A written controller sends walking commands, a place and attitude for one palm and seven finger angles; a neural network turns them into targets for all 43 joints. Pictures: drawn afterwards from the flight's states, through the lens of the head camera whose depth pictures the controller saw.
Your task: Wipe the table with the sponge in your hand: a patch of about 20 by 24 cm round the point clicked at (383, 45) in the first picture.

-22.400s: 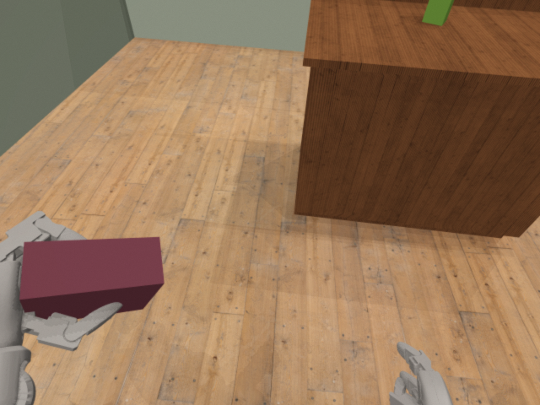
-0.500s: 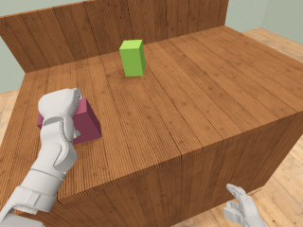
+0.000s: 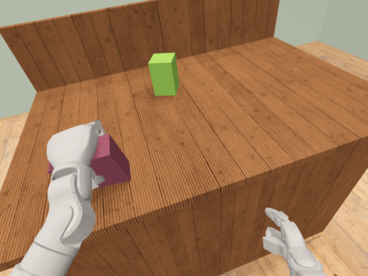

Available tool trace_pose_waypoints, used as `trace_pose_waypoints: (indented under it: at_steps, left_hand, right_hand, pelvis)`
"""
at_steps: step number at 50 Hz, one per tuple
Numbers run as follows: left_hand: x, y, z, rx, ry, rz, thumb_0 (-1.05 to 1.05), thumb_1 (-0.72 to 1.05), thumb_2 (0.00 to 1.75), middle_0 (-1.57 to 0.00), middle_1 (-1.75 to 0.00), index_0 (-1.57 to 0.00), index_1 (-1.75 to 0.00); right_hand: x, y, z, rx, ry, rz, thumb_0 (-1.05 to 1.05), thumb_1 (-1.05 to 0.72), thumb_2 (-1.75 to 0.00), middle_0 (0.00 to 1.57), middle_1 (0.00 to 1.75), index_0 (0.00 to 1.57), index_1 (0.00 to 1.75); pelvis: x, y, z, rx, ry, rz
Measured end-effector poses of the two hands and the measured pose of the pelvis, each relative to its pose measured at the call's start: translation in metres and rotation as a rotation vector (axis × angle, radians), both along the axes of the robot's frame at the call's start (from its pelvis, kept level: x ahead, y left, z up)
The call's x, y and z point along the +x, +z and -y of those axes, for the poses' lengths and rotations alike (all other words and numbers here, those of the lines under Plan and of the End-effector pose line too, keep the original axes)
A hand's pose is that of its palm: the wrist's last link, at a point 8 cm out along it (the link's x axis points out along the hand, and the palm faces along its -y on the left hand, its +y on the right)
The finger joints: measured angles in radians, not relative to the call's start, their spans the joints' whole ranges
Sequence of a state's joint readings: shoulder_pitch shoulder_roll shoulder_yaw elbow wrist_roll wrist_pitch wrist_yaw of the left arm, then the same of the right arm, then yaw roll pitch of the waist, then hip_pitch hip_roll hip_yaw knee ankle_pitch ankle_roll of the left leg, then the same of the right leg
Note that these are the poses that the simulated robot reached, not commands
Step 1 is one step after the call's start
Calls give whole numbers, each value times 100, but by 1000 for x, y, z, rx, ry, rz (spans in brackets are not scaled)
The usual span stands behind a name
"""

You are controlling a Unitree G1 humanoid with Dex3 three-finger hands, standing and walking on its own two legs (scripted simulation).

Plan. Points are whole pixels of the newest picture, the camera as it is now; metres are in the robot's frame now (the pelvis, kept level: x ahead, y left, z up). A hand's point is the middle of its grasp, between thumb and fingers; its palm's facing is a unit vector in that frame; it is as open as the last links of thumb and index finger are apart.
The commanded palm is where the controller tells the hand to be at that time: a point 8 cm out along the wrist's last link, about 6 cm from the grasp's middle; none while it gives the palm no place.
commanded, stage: wipe back along the middle lane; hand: left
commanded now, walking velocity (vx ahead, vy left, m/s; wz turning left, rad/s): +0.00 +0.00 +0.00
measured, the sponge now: (97, 170) +0.30 +0.24 +0.11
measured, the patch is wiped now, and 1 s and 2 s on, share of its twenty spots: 0.60 0.60 0.80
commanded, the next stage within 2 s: slide across to the third lane in 0.24 s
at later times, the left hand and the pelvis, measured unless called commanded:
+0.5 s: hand (90, 171) +0.26 +0.22 +0.16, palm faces +0.27 -0.14 -0.95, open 9.6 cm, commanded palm +0.21 +0.20 +0.18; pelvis -0.01 +0.00 +0.00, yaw +0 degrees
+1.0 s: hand (129, 160) +0.28 +0.14 +0.17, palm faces +0.23 -0.20 -0.95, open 9.5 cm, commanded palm +0.24 +0.14 +0.22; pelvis -0.02 -0.02 +0.00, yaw +1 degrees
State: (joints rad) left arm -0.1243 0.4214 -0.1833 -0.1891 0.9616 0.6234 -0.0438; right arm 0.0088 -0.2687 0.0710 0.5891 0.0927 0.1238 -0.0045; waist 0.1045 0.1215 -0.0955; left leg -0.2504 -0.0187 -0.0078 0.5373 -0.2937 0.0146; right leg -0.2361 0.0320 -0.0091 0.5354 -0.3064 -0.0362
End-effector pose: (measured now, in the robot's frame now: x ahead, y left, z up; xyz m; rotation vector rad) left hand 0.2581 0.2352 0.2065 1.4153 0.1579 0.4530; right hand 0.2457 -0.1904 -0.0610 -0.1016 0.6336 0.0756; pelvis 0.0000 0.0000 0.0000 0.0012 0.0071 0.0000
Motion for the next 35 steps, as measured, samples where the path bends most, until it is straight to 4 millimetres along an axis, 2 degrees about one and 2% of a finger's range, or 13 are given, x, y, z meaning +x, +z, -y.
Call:
trace_pose_waypoints:
  at_steps: [18, 27, 35]
  left_hand:
    - [-31, -3, 9, -50, -26, 63, 4, -42, 107, -62, -147, -73, -141]
    - [-36, -2, 15, -53, -28, 67, 4, -43, 107, -63, -146, -74, -140]
    - [-32, 0, 26, -41, -42, 46, 3, -45, 107, -65, -145, -77, -137]
  right_hand:
    - [-16, -3, 10, -5, -22, -17, 1, -90, -90, 20, 29, 20, 30]
    - [-16, -2, 11, -9, -17, 2, 2, -90, -90, 19, 29, 20, 30]
    - [-10, 2, 1, 1, 18, 36, 2, -90, -90, 19, 29, 20, 30]
  pelvis:
    - [-6, -1, 3, 0, -14, 17]
    - [-10, -1, 6, 1, -5, 28]
    - [-16, -1, 8, 3, 13, 43]
